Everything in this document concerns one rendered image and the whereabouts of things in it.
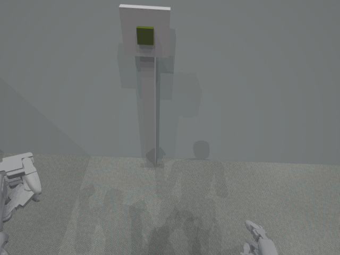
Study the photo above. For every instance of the right robot hand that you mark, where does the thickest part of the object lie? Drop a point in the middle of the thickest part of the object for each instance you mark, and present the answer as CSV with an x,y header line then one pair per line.
x,y
265,245

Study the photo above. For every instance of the left robot hand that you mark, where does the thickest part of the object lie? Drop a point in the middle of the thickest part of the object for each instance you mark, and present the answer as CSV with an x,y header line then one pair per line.
x,y
19,173

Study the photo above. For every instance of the panel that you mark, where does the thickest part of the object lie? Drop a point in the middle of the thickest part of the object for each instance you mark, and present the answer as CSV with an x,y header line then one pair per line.
x,y
158,17

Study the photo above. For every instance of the button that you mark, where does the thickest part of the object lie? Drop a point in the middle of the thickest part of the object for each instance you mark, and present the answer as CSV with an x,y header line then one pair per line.
x,y
145,35

